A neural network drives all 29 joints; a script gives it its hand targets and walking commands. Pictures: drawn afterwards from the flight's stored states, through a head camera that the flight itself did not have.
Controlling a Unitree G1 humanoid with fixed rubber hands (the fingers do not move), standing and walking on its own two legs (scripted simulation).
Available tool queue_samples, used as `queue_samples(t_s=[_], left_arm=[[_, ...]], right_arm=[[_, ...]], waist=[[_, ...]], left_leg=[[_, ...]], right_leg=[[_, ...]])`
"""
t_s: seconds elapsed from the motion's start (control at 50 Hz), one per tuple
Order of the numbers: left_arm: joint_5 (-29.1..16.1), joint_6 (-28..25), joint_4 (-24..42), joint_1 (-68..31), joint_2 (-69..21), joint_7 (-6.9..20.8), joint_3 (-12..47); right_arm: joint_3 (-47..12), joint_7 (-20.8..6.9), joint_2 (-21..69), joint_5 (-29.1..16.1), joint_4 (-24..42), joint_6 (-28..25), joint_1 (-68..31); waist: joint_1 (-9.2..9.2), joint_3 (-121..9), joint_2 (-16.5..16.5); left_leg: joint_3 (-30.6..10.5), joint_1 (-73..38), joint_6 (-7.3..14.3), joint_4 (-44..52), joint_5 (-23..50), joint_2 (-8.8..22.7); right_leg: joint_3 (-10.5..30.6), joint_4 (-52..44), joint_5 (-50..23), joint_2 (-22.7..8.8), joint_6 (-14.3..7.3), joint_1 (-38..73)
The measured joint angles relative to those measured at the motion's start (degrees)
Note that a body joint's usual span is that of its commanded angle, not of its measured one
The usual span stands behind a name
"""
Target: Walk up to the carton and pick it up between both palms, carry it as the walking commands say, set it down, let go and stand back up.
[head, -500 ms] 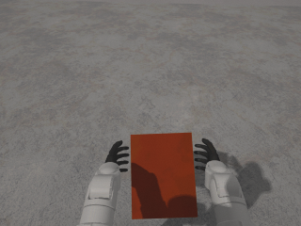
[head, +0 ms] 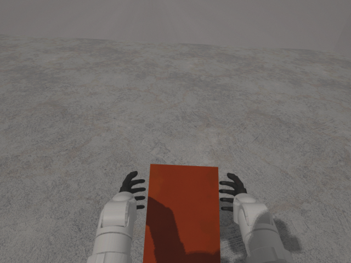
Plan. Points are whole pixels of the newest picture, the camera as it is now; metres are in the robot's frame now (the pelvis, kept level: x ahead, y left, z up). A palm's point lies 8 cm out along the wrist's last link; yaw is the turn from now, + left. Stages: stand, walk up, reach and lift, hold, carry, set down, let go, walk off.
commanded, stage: hold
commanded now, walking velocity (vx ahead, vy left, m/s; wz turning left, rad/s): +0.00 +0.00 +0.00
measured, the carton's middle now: (180, 210) +0.33 +0.05 -0.08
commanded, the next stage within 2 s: set down in 0.28 s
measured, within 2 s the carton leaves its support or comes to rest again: neither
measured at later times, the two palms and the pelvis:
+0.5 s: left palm (122, 201) +0.25 +0.19 +0.03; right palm (236, 198) +0.30 -0.08 +0.05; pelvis -0.04 +0.02 -0.01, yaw -9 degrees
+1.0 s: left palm (138, 216) +0.27 +0.16 -0.05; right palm (237, 213) +0.33 -0.11 -0.05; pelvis +0.00 -0.04 -0.01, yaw -6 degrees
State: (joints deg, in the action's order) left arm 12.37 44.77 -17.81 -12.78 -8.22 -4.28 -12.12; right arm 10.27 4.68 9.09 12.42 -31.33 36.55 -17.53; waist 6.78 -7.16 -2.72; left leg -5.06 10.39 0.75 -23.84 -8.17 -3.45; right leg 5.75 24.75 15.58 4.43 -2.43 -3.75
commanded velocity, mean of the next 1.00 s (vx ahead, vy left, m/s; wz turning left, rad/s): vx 0.00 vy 0.00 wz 0.00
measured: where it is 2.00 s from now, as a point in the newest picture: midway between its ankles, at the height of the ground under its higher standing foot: outside the picture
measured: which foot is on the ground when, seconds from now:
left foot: down 0.00-1.00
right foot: down 0.00-1.00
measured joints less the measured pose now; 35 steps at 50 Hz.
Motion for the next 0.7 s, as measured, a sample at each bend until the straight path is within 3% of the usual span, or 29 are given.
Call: queue_samples(t_s=[0.1,0.2,0.32,0.4,0.46,0.56,0.7], left_arm=[[-0.89,-0.57,-2.21,-3.26,-0.74,-1.98,1.75],[0.05,-1.50,-7.52,-9.05,-2.54,-3.43,0.23],[1.08,-2.17,-11.49,-11.70,-3.60,-3.62,-2.65],[5.62,-2.58,-10.03,-11.21,-3.37,-3.28,-6.79],[6.21,-3.01,-8.23,-10.77,-3.19,-3.35,-10.01],[5.37,-5.28,-7.68,-11.08,-3.35,-3.22,-10.99],[6.71,-10.92,-10.72,-11.82,-3.62,-1.22,-12.90]], right_arm=[[0.01,2.58,-2.23,-0.73,-2.10,-0.95,-2.86],[0.95,-0.18,-6.17,-0.73,-6.61,-2.26,-7.02],[2.57,-2.50,-8.12,-0.24,-13.30,-4.10,-10.50],[4.85,-7.93,-6.27,2.53,-16.48,-4.55,-14.54],[7.22,-10.24,-4.46,5.06,-18.44,-5.40,-17.28],[11.19,-8.99,-2.45,8.52,-17.99,-7.63,-18.50],[10.44,-5.75,-1.46,7.73,-15.59,-11.17,-16.09]], waist=[[0.12,0.92,1.22],[1.18,0.84,2.73],[1.44,-0.67,2.60],[4.30,3.08,1.54],[5.06,6.14,0.68],[4.14,10.43,0.56],[4.39,12.22,2.20]], left_leg=[[2.11,1.66,1.16,-0.81,0.42,-0.18],[3.72,3.05,2.00,-1.05,1.17,-0.48],[3.63,3.09,1.30,-0.17,1.87,-1.32],[6.11,-0.01,1.37,-0.14,0.91,-0.76],[6.11,-0.56,0.81,-1.61,-0.89,-0.48],[3.81,0.07,-0.51,-2.58,-1.58,-0.14],[3.11,3.44,-0.95,-3.14,0.07,0.94]], right_leg=[[2.17,1.36,-0.54,-0.23,0.95,-2.36],[3.82,2.96,-0.69,-0.45,0.64,-4.70],[3.63,3.26,-0.81,-1.47,0.52,-5.49],[4.95,6.16,0.61,-1.62,-0.54,-5.12],[4.38,6.89,-0.33,-1.72,-0.26,-4.79],[2.27,6.63,-0.68,-1.39,0.57,-4.52],[1.69,8.70,-0.12,-0.09,0.47,-8.67]])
